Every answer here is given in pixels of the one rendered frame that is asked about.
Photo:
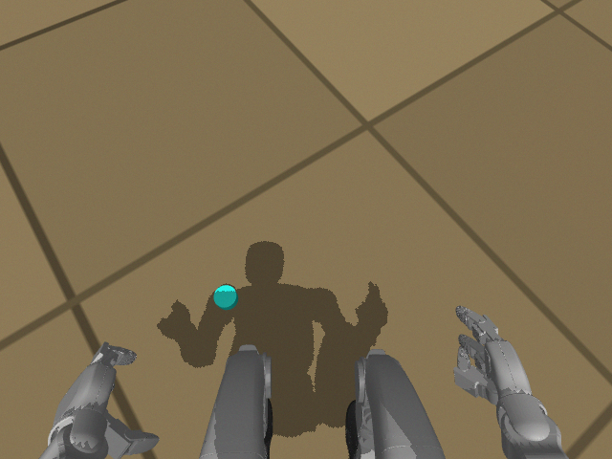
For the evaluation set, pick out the left robot arm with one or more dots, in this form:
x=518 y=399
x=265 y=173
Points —
x=78 y=435

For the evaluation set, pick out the tin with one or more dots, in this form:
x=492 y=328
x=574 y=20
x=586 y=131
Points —
x=225 y=297

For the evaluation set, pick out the right robot arm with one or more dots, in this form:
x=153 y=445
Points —
x=526 y=430

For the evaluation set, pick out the left robot hand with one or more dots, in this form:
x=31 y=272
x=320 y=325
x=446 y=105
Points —
x=92 y=390

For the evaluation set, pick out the right robot hand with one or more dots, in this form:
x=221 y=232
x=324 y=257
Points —
x=498 y=372

